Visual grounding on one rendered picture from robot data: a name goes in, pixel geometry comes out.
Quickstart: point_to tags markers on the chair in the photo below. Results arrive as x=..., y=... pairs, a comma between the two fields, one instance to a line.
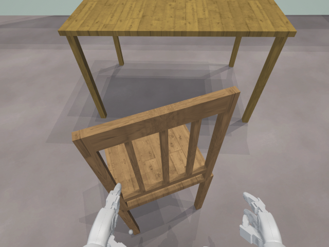
x=152, y=154

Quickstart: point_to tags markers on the robot right hand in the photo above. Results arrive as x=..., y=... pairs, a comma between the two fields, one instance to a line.
x=264, y=228

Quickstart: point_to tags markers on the table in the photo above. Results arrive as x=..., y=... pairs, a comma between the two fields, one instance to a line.
x=178, y=18

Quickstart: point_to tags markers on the robot left hand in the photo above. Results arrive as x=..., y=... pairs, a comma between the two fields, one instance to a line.
x=106, y=221

